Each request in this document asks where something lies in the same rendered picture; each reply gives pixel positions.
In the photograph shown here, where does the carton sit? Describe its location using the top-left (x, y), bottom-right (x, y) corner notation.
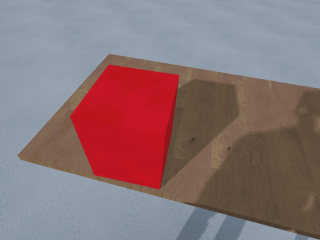
top-left (70, 64), bottom-right (179, 189)

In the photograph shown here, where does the table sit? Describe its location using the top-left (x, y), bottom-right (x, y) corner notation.
top-left (17, 54), bottom-right (320, 240)

